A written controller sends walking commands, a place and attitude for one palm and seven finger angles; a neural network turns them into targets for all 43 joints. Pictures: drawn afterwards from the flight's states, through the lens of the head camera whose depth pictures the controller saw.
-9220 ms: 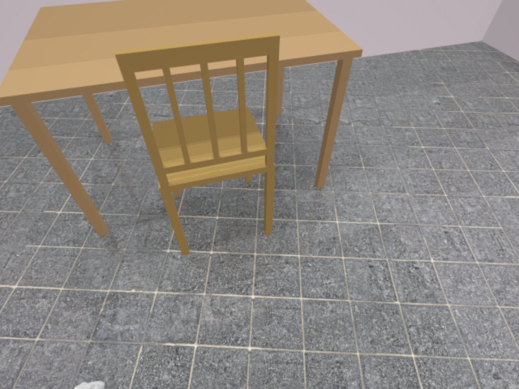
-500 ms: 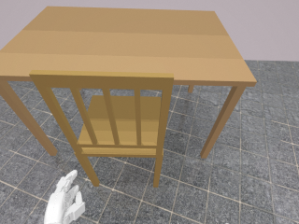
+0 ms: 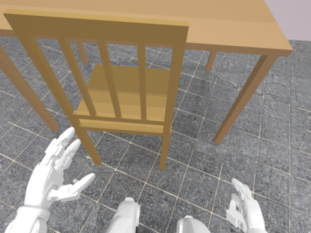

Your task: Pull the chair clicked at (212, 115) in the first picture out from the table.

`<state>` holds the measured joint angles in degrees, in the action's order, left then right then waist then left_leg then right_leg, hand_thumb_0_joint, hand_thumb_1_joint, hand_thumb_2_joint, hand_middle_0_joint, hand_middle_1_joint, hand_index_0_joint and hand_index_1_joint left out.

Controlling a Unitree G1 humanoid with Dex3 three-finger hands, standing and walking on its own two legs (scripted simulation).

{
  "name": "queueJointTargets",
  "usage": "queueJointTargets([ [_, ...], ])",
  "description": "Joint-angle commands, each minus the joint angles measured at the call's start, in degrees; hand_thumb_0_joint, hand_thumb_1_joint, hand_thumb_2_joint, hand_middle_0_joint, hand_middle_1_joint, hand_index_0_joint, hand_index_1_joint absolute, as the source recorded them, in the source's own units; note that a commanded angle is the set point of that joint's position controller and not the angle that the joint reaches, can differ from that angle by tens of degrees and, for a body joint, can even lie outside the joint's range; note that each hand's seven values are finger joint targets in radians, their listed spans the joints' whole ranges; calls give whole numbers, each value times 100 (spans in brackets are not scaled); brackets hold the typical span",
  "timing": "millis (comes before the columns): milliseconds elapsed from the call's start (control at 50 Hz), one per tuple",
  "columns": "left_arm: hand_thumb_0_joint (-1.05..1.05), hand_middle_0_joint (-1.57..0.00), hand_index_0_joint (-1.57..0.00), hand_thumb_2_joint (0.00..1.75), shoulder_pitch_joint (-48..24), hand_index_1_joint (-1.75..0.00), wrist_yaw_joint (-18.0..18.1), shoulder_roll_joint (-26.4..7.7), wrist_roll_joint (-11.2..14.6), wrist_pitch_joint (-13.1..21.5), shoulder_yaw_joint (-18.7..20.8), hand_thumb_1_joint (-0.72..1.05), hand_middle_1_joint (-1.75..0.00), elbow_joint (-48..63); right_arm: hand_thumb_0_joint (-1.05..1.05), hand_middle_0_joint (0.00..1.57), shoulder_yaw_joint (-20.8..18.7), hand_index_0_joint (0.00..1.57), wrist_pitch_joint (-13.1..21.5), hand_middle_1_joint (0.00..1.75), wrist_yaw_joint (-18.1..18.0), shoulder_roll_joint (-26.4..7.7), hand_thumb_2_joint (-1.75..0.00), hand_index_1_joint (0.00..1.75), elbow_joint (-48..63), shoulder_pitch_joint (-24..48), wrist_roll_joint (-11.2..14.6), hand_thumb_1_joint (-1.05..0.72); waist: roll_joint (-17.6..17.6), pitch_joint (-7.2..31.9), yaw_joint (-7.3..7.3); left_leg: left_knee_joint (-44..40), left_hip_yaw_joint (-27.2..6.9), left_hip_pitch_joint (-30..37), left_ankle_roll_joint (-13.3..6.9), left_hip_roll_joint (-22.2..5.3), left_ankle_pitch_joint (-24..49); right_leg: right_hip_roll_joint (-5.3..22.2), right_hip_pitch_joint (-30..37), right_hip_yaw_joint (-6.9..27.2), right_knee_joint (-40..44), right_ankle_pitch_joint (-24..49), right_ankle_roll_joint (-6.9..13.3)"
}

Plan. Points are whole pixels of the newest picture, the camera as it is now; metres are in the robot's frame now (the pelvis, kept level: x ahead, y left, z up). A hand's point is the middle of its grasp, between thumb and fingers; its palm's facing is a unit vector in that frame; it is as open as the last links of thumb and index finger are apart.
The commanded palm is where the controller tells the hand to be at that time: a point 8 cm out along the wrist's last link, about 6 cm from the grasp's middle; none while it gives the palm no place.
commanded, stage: raise the hand toward the chair's back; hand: left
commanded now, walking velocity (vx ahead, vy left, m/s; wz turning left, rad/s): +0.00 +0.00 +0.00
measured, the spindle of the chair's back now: (111, 85) +0.52 +0.19 +0.04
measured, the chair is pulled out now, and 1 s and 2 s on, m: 0.00 0.00 0.00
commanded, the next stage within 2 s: aim the fingers beside a spindle in 1.44 s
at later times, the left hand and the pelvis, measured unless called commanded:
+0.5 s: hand (65, 166) +0.24 +0.23 +0.06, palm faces +0.03 -1.00 -0.04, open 15.5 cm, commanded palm +0.22 +0.28 +0.07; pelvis +0.02 +0.03 +0.02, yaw -1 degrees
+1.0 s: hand (57, 158) +0.26 +0.24 +0.08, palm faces +0.02 -1.00 -0.06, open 16.9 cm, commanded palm +0.23 +0.30 +0.08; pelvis +0.01 +0.04 +0.03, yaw -1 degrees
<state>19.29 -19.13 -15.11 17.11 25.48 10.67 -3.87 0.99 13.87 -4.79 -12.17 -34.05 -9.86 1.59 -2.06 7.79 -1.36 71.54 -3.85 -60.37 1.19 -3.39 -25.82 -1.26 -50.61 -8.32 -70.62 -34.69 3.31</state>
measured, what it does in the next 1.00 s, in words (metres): stands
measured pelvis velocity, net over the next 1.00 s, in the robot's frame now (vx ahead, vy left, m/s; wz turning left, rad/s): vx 0.01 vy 0.04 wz -0.02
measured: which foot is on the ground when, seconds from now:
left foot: down 0.00-1.00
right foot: down 0.00-1.00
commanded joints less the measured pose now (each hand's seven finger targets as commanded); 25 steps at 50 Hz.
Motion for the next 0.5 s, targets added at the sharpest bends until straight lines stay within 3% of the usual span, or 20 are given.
queueJointTargets([
  [0,0,-12,-12,56,25,-18,106,-770,211,-281,834,11,-18,1101,0,20,-466,20,245,30,-86,-736,-90,30,883,158,51,-90,118,1583,11,-1035,222,1470,-337,222,1000,159,978,1100,1918,1260,-323],
  [60,0,-11,-11,53,301,-16,424,-667,136,-167,951,4,-16,1114,0,20,-504,20,199,30,-30,-626,-90,30,787,203,-17,-90,211,1615,-45,-1161,200,1588,-311,213,1357,139,1053,878,1727,1974,-355],
  [100,0,-11,-11,51,348,-16,511,-512,50,31,779,-1,-16,1133,0,20,-533,20,181,30,22,-628,-90,30,746,154,-37,-90,264,1474,30,-1201,199,1667,-302,205,1463,123,907,767,1630,2167,-351],
  [160,0,-10,-10,48,338,-15,525,-426,-55,239,587,-8,-15,903,0,20,-548,20,169,30,56,-691,-90,30,715,146,-56,-90,311,1205,135,-1228,197,1636,-314,194,1283,70,536,647,1599,1781,-306],
  [180,0,-10,-10,47,257,-14,492,-377,-51,322,480,-10,-14,988,0,20,-548,20,189,30,64,-732,-90,30,726,89,-47,-90,213,1232,185,-1232,196,1724,-314,193,1259,69,439,608,1566,1720,-292],
  [280,0,-9,-9,42,177,-12,460,-537,-6,474,533,-22,-12,1362,0,20,-554,20,186,30,47,-824,-90,30,815,10,-46,-90,-33,1578,128,-1319,161,2035,-310,186,1328,61,435,508,1490,1653,-233],
  [400,0,-7,-7,36,173,-10,590,-465,-74,428,353,-36,-10,1588,0,20,-522,20,90,30,66,-844,-90,30,895,22,-44,-90,-342,1412,172,-1519,36,2314,-256,144,1243,29,206,366,1481,1403,-202],
  [480,0,-6,-6,32,74,-9,629,-498,-136,255,303,-45,-9,1522,0,20,-470,20,-16,30,69,-882,-90,30,1012,-2,-40,-90,-342,1304,193,-1651,-43,2334,-239,140,985,11,177,322,1531,1203,-189],
])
